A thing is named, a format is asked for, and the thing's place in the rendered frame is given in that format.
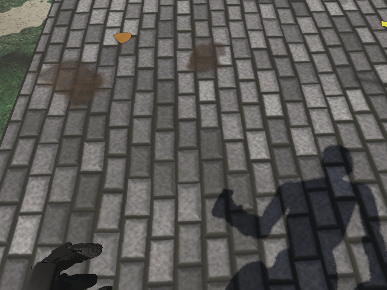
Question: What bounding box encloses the robot left hand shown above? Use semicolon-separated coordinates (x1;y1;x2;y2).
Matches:
23;242;112;290

